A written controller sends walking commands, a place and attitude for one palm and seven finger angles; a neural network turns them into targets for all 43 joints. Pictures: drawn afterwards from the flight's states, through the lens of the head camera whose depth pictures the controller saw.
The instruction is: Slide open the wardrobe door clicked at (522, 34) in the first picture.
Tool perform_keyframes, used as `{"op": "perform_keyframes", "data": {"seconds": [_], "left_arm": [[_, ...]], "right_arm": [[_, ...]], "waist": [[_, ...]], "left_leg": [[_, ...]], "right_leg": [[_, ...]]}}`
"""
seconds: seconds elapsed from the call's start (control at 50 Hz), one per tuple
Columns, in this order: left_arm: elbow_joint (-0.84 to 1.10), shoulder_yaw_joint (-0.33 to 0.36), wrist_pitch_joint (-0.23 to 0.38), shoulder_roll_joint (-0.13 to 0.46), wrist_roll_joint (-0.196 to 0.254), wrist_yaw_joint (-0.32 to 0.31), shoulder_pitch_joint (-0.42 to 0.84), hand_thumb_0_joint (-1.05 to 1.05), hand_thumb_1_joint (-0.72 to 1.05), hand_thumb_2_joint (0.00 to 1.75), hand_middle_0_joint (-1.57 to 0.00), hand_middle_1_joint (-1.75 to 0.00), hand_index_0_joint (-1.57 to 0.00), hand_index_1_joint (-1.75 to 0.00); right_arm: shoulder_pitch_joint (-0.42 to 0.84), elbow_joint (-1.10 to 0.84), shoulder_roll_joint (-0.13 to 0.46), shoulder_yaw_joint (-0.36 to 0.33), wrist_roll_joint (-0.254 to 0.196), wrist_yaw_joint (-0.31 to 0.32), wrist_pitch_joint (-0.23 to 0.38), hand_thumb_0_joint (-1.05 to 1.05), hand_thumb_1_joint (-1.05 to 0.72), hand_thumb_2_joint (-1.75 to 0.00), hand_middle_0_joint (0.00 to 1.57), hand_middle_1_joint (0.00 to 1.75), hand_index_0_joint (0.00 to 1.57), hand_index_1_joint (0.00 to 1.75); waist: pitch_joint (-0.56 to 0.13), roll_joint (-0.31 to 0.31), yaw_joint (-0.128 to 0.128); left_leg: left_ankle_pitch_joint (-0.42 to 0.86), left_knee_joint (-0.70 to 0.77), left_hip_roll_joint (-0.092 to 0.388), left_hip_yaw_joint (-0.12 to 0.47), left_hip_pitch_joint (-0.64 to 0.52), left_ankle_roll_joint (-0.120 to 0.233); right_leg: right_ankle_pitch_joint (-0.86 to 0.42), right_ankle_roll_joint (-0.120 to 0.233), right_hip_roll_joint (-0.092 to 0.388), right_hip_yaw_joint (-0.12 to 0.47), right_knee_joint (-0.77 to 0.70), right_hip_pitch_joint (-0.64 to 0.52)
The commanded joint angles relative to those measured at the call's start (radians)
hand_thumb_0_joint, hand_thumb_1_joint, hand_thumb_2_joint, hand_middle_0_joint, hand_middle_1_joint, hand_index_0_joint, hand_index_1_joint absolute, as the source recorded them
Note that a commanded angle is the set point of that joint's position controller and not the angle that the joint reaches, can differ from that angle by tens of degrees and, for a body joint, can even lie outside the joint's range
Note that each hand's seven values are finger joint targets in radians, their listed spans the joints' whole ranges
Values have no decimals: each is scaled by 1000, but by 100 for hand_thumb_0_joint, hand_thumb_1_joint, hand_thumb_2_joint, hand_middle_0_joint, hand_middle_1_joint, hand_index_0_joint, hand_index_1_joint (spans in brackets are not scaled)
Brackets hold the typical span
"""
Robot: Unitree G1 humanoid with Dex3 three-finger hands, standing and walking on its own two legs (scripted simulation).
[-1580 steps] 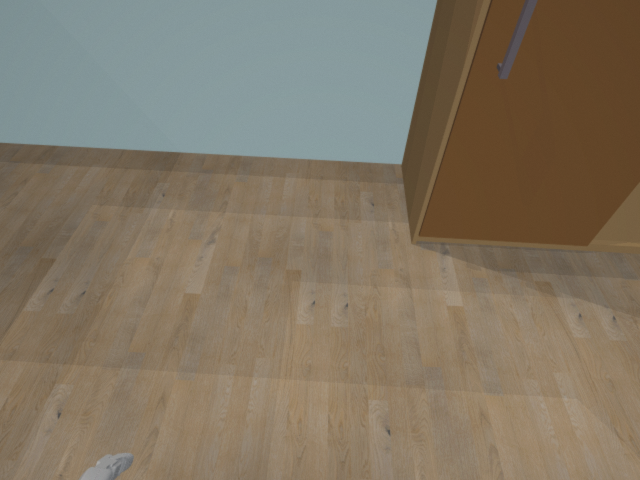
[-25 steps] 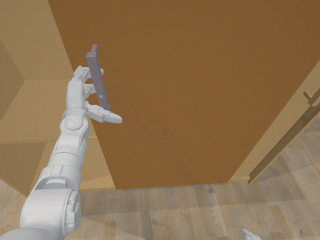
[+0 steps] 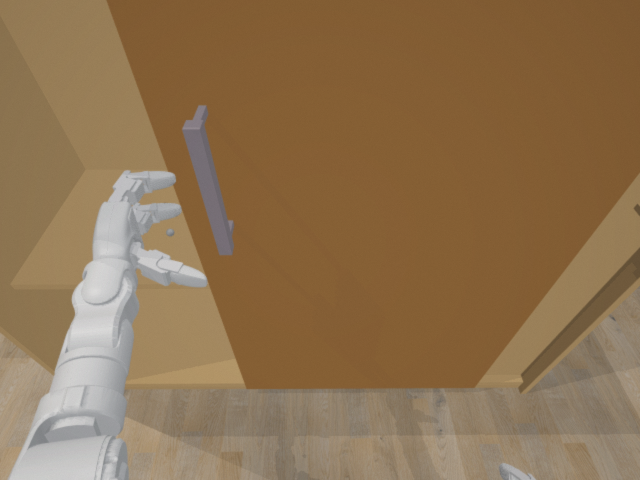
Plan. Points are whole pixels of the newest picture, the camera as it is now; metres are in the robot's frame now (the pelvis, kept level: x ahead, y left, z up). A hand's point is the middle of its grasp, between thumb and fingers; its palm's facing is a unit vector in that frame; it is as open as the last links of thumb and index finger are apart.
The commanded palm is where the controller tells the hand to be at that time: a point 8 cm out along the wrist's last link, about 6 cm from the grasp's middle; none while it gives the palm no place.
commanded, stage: slip the hand off the handle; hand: left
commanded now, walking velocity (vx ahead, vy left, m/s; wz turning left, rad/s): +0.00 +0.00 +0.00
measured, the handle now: (215, 187) +0.47 +0.18 +0.12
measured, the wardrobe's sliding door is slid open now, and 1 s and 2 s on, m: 0.51 0.51 0.51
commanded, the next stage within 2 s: draw the hand back to the body in 0.44 s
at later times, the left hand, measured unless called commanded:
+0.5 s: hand (149, 294) +0.29 +0.21 +0.12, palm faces +0.21 -0.97 -0.14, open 14.7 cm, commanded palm +0.26 +0.26 +0.13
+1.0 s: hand (87, 350) +0.21 +0.23 +0.14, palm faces +0.11 -0.99 -0.03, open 14.7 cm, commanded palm +0.19 +0.27 +0.15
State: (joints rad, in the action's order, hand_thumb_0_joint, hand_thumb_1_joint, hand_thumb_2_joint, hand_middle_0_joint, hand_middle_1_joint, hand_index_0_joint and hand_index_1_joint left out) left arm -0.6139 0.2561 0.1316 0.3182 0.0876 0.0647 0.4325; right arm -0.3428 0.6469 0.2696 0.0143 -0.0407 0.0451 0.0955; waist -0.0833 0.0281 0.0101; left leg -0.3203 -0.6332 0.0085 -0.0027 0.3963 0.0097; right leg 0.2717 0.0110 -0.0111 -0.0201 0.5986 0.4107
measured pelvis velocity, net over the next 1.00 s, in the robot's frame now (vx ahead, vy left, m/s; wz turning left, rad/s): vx -0.02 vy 0.00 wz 0.03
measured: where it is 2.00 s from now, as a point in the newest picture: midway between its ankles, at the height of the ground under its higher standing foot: outside the picture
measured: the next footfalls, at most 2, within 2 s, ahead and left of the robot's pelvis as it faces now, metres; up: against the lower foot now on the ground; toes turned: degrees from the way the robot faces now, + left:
none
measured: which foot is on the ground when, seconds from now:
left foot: down 0.00-1.00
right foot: down 0.00-1.00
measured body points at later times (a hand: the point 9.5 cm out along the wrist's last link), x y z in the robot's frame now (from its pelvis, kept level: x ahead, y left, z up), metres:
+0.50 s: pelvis -0.01 -0.01 +0.00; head -0.02 -0.02 +0.45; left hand +0.27 +0.26 +0.13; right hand +0.19 -0.23 -0.07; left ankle +0.00 +0.11 -0.73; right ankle +0.02 -0.12 -0.73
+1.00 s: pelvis -0.02 +0.00 +0.00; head -0.06 -0.02 +0.45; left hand +0.20 +0.28 +0.15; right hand +0.18 -0.22 -0.05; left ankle +0.00 +0.11 -0.73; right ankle +0.02 -0.12 -0.73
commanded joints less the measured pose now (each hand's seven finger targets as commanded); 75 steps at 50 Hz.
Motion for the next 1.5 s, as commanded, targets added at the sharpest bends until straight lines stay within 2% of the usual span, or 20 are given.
{"op": "perform_keyframes", "data": {"seconds": [0.0,0.12,0.18,0.28,0.42,0.5,0.54,0.56,0.62,0.68,0.78,0.9,1.04,1.06,1.1,1.16,1.26,1.3,1.4,1.48], "left_arm": [[369,101,86,265,9,-27,297,0,-55,20,-25,-115,-25,-115],[496,81,65,225,25,-16,157,0,-55,20,-25,-115,-25,-115],[488,45,19,181,49,9,104,0,-55,20,-25,-115,-25,-115],[579,-8,-25,122,65,25,25,0,-55,20,-25,-115,-25,-115],[710,29,-19,145,56,-11,-83,0,-55,20,-25,-115,-25,-115],[751,56,-18,184,50,-28,-22,0,-55,20,-25,-115,-25,-115],[747,19,-23,140,52,-22,-62,0,-55,20,-25,-115,-25,-115],[710,-7,-25,115,180,127,17,0,-55,20,-25,-115,-25,-115],[700,121,-46,261,244,294,-31,0,-55,20,-25,-115,-25,-115],[675,141,-89,233,249,312,-206,0,-55,20,-25,-115,-25,-115],[736,142,-169,159,285,279,-343,0,-55,20,-25,-115,-25,-115],[976,133,-158,211,241,237,-210,0,-55,20,-25,-115,-25,-115],[972,134,-117,202,251,240,-292,0,-37,29,-24,-104,-24,-104],[1053,167,-70,310,107,57,-250,0,-33,31,-24,-102,-24,-102],[932,85,-62,159,87,-38,-409,0,-26,34,-24,-98,-24,-98],[985,74,-28,151,46,-94,-519,0,-15,39,-24,-92,-24,-92],[1137,103,18,204,-1,-157,-522,0,3,48,-23,-81,-23,-81],[1148,110,25,211,-12,-171,-529,0,10,51,-23,-77,-23,-77],[1148,99,31,187,-36,-186,-558,0,28,60,-22,-66,-22,-66],[1132,111,30,170,-35,-177,-672,0,43,67,-22,-58,-22,-58]], "right_arm": [[70,-152,123,-47,8,13,57,0,-90,-90,20,30,20,30],[116,-163,110,-41,6,22,77,0,-90,-90,20,30,20,30],[134,-164,112,-36,-3,34,88,0,-90,-90,20,30,20,30],[163,-179,107,-26,-8,44,114,0,-90,-90,20,30,20,30],[192,-178,94,-16,5,46,143,0,-90,-90,20,30,20,30],[205,-162,92,-10,12,52,146,0,-90,-90,20,30,20,30],[209,-162,86,-5,13,54,153,0,-90,-90,20,30,20,30],[214,-151,115,11,7,72,171,0,-90,-90,20,30,20,30],[225,-165,107,18,-1,103,193,0,-90,-90,20,30,20,30],[217,-191,99,17,-3,84,207,0,-90,-90,20,30,20,30],[229,-217,106,8,-15,49,215,0,-90,-90,20,30,20,30],[231,-222,110,1,-13,60,234,0,-90,-90,20,30,20,30],[238,-186,101,17,-12,83,275,0,-90,-90,20,30,20,30],[266,-160,87,-1,33,69,256,0,-90,-90,20,30,20,30],[265,-144,81,5,38,58,236,0,-90,-90,20,30,20,30],[267,-143,70,-1,37,47,198,0,-90,-90,20,30,20,30],[276,-150,70,-9,50,46,182,0,-90,-90,20,30,20,30],[280,-145,71,-10,53,50,180,0,-90,-90,20,30,20,30],[276,-122,68,-12,55,53,177,0,-90,-90,20,30,20,30],[269,-125,72,-20,58,41,163,0,-90,-90,20,30,20,30]], "waist": [[-278,-7,-35],[-253,39,-45],[-175,-21,-27],[-139,-17,-32],[-146,-19,-60],[-146,-6,-48],[-133,12,-49],[-160,-2,-4],[-209,23,-68],[-152,23,-106],[-51,-68,-106],[-59,38,-67],[-32,67,-82],[64,25,-96],[155,-52,-70],[82,47,-85],[-18,43,-90],[8,8,-88],[62,80,-85],[63,34,-99]], "left_leg": [[240,80,-18,1,-83,37],[223,92,-19,-7,-104,33],[176,101,-15,-5,-93,36],[135,112,-18,5,-105,34],[129,118,-22,16,-113,28],[125,114,-22,14,-117,28],[123,117,-24,10,-122,26],[123,112,-31,4,-164,31],[175,121,-30,8,-159,31],[223,133,-24,17,-141,21],[186,141,-17,14,-116,18],[97,143,-17,24,-162,27],[-15,179,-20,45,-162,20],[-33,194,-32,35,-103,22],[-96,199,-23,30,-92,18],[-86,239,-15,22,-149,18],[-13,280,-9,20,-213,19],[14,291,-4,25,-222,22],[52,324,-4,32,-248,11],[151,335,5,36,-257,-1]], "right_leg": [[-243,19,-4,10,-57,-172],[-228,19,-3,10,-67,-181],[-184,12,-3,4,-91,-155],[-124,9,0,-2,-105,-135],[-94,10,3,-5,-99,-152],[-89,7,5,2,-108,-149],[-90,8,5,-2,-108,-147],[-148,16,7,14,-112,-198],[-229,22,17,25,-98,-285],[-256,21,9,0,-91,-261],[-192,10,6,-14,-113,-205],[-41,8,3,0,-139,-151],[77,12,2,-6,-164,-162],[121,5,18,28,-251,-152],[215,1,36,23,-277,-124],[154,6,38,13,-251,-195],[57,9,28,7,-250,-278],[40,8,24,2,-262,-277],[-16,13,19,-6,-264,-283],[-87,15,12,-14,-249,-317]]}}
